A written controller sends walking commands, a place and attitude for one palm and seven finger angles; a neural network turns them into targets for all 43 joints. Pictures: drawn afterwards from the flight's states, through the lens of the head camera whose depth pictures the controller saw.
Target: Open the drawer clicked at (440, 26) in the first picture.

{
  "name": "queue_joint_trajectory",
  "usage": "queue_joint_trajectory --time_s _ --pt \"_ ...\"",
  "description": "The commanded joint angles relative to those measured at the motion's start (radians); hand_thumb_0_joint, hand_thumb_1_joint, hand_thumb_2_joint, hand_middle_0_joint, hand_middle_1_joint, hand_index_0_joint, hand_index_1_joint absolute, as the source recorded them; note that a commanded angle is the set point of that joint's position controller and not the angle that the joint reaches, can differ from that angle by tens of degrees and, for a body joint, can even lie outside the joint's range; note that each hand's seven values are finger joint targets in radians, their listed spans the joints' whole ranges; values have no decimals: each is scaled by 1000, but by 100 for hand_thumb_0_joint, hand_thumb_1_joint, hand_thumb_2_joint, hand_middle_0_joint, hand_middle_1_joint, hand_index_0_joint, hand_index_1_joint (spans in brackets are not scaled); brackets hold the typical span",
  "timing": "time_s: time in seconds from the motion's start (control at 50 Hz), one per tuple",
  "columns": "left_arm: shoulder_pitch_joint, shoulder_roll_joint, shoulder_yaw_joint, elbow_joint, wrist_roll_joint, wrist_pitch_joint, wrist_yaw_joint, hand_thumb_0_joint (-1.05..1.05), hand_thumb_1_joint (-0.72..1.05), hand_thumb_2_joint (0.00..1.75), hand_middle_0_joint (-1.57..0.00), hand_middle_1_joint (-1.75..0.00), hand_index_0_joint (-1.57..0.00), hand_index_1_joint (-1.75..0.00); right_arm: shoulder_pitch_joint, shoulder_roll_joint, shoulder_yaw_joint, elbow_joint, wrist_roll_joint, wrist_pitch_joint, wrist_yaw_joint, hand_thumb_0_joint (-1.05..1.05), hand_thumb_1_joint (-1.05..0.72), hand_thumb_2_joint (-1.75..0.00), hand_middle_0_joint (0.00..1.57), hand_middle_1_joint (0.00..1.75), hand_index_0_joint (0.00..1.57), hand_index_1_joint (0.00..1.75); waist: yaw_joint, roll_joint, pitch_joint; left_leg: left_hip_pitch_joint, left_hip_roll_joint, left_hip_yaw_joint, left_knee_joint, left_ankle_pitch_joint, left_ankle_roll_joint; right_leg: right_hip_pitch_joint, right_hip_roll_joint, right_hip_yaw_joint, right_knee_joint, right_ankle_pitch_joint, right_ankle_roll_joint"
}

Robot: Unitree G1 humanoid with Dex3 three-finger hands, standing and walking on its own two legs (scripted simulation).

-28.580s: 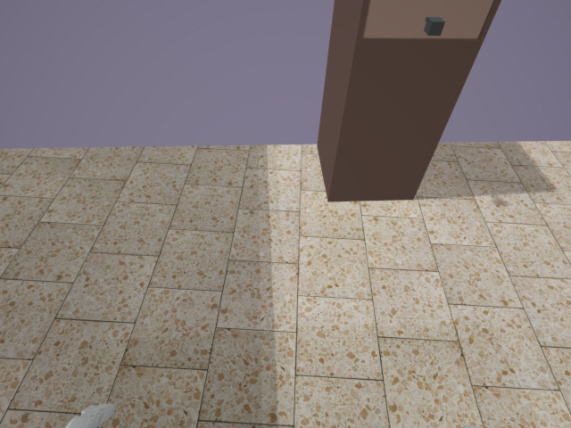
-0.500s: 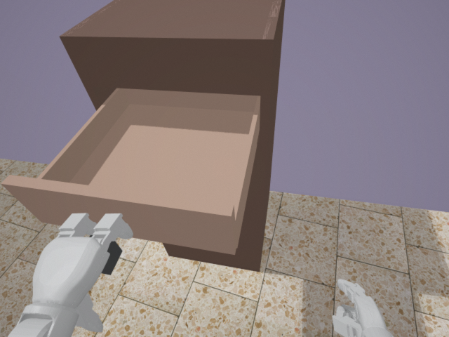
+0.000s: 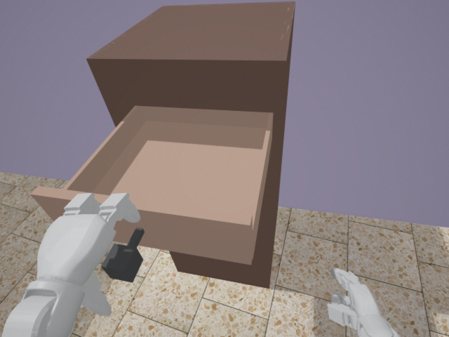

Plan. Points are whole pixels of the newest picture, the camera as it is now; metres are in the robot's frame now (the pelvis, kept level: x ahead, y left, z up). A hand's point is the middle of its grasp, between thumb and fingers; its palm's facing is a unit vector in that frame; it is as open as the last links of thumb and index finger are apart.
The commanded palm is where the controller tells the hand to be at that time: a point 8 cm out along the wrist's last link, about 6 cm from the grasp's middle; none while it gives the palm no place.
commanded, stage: lift the hand off the handle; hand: left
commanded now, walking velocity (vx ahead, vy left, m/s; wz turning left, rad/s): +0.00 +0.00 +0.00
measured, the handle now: (129, 251) +0.22 +0.20 +0.09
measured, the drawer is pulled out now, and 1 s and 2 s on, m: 0.30 0.30 0.30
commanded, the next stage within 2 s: draw the hand back to the body in 0.82 s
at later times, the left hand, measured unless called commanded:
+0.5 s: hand (96, 208) +0.21 +0.20 +0.20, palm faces +0.24 -0.14 -0.96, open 13.8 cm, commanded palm +0.16 +0.20 +0.27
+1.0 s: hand (92, 209) +0.20 +0.20 +0.22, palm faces +0.17 -0.11 -0.98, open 13.8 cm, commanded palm +0.16 +0.22 +0.29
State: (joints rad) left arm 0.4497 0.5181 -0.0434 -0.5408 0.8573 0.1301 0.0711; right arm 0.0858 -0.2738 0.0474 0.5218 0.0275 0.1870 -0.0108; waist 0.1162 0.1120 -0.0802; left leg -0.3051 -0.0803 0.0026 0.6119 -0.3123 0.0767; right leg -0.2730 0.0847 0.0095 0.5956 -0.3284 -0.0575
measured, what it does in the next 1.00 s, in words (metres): stands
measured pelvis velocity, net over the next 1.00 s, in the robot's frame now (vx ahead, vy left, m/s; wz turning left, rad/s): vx -0.03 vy -0.01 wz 0.02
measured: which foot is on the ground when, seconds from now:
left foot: down 0.00-1.00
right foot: down 0.00-1.00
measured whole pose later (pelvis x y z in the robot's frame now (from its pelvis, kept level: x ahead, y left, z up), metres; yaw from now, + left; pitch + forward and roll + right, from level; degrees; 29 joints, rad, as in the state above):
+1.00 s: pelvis -0.03 -0.01 +0.01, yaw +1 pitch -4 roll +0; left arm 0.10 0.65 0.05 -0.58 0.69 0.22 -0.24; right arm 0.04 -0.29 0.08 0.54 0.07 0.16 0.02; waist 0.11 0.13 -0.02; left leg -0.23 -0.08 -0.01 0.53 -0.23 0.06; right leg -0.21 0.08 -0.01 0.53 -0.26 -0.07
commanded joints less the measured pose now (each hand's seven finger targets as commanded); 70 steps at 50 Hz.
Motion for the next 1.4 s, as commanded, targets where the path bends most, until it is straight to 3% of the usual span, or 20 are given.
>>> queue_joint_trajectory --time_s 0.0,0.18,0.3,0.38,0.52,0.58,0.7,0.76,0.8,0.88,0.9,0.92,0.98,1.0,1.08,1.1,1.2,1.26,1.32,1.38 --pt "-228 185 177 -235 -14 23 17 0 -50 30 -30 -120 -30 -120 -220 -83 -18 -183 14 -47 -6 0 -90 -90 20 30 20 30 -20 -22 -76 122 99 -56 -112 216 -44 -9 -64 31 -140 134 28" --pt "-372 185 151 -295 -23 -3 -24 0 -50 30 -30 -120 -30 -120 -199 -71 -21 -171 7 -72 -2 0 -90 -90 20 30 20 30 -13 -7 -88 152 107 -72 -168 226 -60 19 -59 1 -154 91 22" --pt "-368 158 151 -196 -59 86 -92 0 -50 30 -30 -120 -30 -120 -264 -69 -21 -162 36 -61 42 0 -90 -90 20 30 20 30 -6 -60 -37 105 110 -75 -203 223 -60 72 -49 -4 -147 124 19" --pt "-441 201 168 -186 -70 103 -129 0 -50 30 -30 -120 -30 -120 -256 -67 -15 -163 32 -39 48 0 -90 -90 20 30 20 30 3 -108 -39 93 103 -54 -227 179 -56 97 -63 -3 -159 81 34" --pt "-587 245 173 -283 -68 96 -156 0 -50 30 -30 -120 -30 -120 -271 -67 -8 -174 37 -68 53 0 -90 -90 20 30 20 30 11 -5 -151 119 100 -71 -222 180 -48 147 -61 16 -143 86 27" --pt "-599 267 192 -240 -72 98 -167 0 -50 30 -30 -120 -30 -120 -265 -68 -10 -156 35 -65 53 0 -90 -90 20 30 20 30 4 -48 -93 121 92 -62 -218 215 -49 117 -66 14 -167 101 26" --pt "-642 324 283 -156 -149 121 -211 0 -50 30 -30 -120 -30 -120 -306 -75 -9 -143 57 -72 56 0 -90 -90 20 30 20 30 -1 -53 -55 102 85 -57 -210 187 -47 110 -66 23 -187 100 30" --pt "-590 303 264 -99 -165 125 -247 0 -50 30 -30 -120 -30 -120 -274 -76 -7 -144 51 -61 58 0 -90 -90 20 30 20 30 0 -111 -50 82 74 -37 -203 182 -48 114 -80 18 -191 102 44" --pt "-553 278 256 -123 -191 129 -264 0 -50 30 -30 -120 -30 -120 -301 -80 -9 -157 64 -68 58 0 -90 -90 20 30 20 30 -12 -77 -55 90 79 -40 -185 181 -46 107 -73 29 -191 114 42" --pt "-604 302 225 -211 -162 99 -278 0 -50 30 -30 -120 -30 -120 -286 -77 2 -182 45 -69 44 0 -90 -90 20 30 20 30 -8 -73 -105 101 62 -24 -170 167 -38 112 -91 32 -189 79 52" --pt "-605 338 268 -235 -173 91 -267 0 -50 30 -30 -120 -30 -120 -303 -84 -2 -180 53 -83 41 0 -90 -90 20 30 20 30 -20 -45 -110 102 73 -35 -157 161 -39 110 -83 48 -192 77 45" --pt "-630 390 300 -249 -140 76 -263 0 -50 30 -30 -120 -30 -120 -277 -80 7 -179 39 -83 38 0 -90 -90 20 30 20 30 3 -50 -161 98 62 -34 -152 177 -38 144 -94 47 -179 77 45" --pt "-606 435 353 -210 -123 42 -243 0 -50 30 -30 -120 -30 -120 -258 -78 8 -167 27 -82 22 0 -90 -90 20 30 20 30 5 -60 -104 103 60 -30 -136 175 -39 98 -103 56 -205 50 46" --pt "-589 470 411 -205 -152 38 -230 0 -50 30 -30 -120 -30 -120 -277 -86 2 -158 40 -93 23 0 -90 -90 20 30 20 30 1 -7 -89 106 70 -43 -131 171 -40 91 -93 66 -212 54 35" --pt "-564 429 398 -85 -193 22 -243 0 -50 30 -30 -120 -30 -120 -235 -83 -1 -144 35 -93 20 0 -90 -90 20 30 20 30 -5 -49 -24 93 58 -37 -134 177 -44 55 -96 38 -216 83 45" --pt "-551 410 391 -90 -220 32 -249 0 -50 30 -30 -120 -30 -120 -256 -91 -8 -141 49 -104 23 0 -90 -90 20 30 20 30 -19 -2 -29 101 64 -46 -132 179 -49 54 -85 47 -217 98 39" --pt "-458 370 338 -108 -242 41 -298 0 -50 30 -30 -120 -30 -120 -260 -97 -8 -160 51 -113 19 0 -90 -90 20 30 20 30 -23 -47 -58 82 64 -44 -125 168 -45 75 -94 48 -195 106 50" --pt "-470 415 355 -173 -218 9 -307 0 -50 30 -30 -120 -30 -120 -233 -96 0 -181 32 -107 7 0 -90 -90 20 30 20 30 -13 -116 -88 71 52 -33 -118 161 -35 94 -110 41 -188 88 64" --pt "-468 491 447 -262 -218 -36 -274 0 -50 30 -30 -120 -30 -120 -224 -96 9 -195 24 -124 -6 0 -90 -90 20 30 20 30 9 -61 -165 100 51 -41 -92 200 -37 128 -117 49 -175 133 58" --pt "-405 485 490 -271 -237 -70 -231 0 -50 30 -30 -120 -30 -120 -193 -93 1 -190 23 -131 -8 0 -90 -90 20 30 20 30 10 -30 -105 123 56 -41 -100 219 -42 68 -106 16 -188 139 53"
